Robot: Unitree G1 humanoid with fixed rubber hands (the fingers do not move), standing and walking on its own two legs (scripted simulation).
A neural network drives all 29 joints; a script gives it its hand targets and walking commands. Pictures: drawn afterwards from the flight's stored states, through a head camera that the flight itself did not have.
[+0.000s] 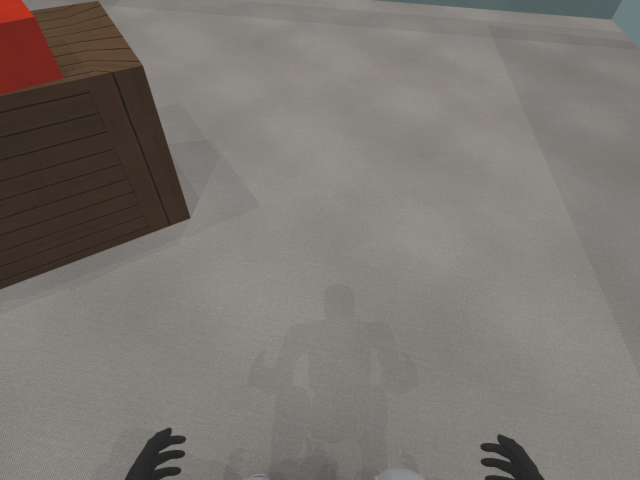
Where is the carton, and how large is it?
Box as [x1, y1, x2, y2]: [0, 0, 63, 94]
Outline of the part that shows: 0,0 0,94 63,77 33,15 20,0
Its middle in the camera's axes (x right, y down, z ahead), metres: -0.83 -0.52 +1.02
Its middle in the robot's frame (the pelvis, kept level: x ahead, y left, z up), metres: +1.16 +0.79 -0.01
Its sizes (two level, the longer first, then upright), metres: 0.183 0.175 0.155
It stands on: a pedestal, 0.64 m high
